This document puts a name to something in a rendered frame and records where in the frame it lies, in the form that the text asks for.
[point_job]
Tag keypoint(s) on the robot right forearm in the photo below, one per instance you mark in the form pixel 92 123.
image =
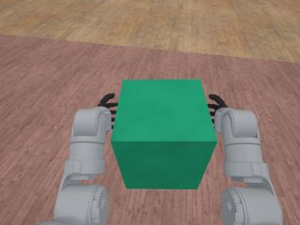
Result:
pixel 242 148

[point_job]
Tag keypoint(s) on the robot left forearm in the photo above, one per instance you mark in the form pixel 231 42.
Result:
pixel 86 152

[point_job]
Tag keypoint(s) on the robot left upper arm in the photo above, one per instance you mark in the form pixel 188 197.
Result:
pixel 81 204

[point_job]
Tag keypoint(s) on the robot left hand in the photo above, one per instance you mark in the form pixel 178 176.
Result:
pixel 103 103

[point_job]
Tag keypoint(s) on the robot right upper arm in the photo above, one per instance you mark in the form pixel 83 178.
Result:
pixel 249 206

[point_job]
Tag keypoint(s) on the carton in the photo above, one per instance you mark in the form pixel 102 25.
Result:
pixel 163 136

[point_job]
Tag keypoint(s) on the robot right hand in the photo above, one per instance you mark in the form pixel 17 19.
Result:
pixel 219 101

